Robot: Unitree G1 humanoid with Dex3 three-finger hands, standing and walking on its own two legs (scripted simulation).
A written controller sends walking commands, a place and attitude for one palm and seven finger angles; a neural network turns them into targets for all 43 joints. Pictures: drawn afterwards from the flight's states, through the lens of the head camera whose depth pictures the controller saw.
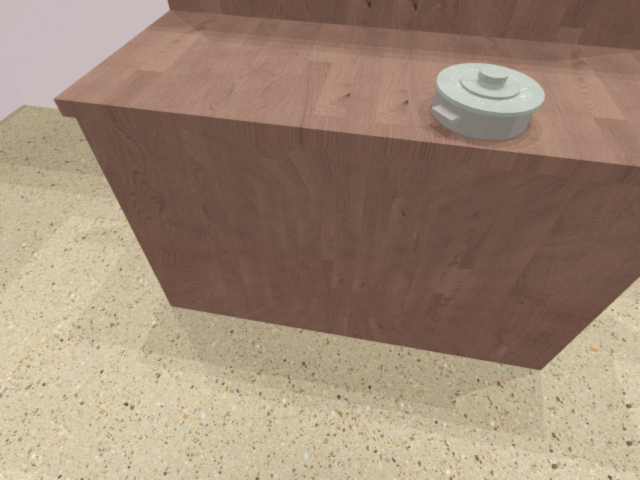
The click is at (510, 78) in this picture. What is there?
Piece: lid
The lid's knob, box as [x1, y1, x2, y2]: [478, 65, 508, 84]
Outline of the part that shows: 480,68 478,77 479,79 487,83 503,83 505,82 508,75 508,72 505,69 497,66 489,65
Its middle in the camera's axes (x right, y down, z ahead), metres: +0.32 -0.31 +0.72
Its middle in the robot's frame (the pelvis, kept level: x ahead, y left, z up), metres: +0.78 -0.28 +0.15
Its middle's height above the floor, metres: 0.93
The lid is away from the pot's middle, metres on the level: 0.00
